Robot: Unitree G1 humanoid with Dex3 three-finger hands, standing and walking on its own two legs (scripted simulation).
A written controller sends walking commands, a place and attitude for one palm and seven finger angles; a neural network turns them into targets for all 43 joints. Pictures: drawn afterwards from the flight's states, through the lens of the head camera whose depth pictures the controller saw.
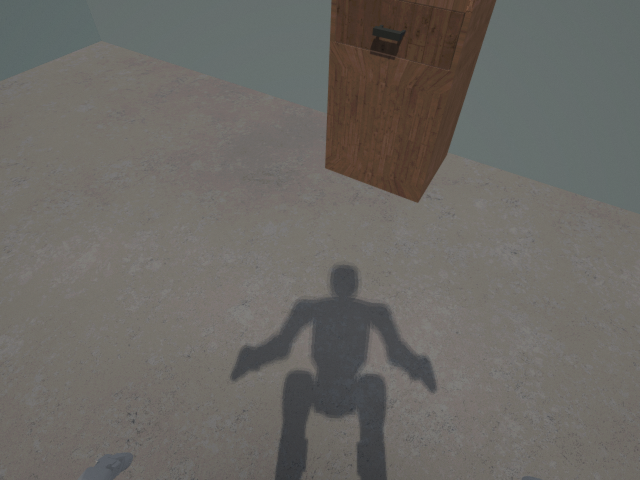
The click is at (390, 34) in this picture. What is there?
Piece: drawer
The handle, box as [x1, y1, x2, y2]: [372, 25, 405, 40]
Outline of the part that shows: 372,34 399,40 405,30 396,31 383,28 383,25 375,26 373,28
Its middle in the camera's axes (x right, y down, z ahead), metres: +0.24 -0.73 +1.37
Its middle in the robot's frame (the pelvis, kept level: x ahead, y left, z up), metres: +1.52 -0.18 -0.04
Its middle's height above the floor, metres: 0.73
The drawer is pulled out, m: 0.00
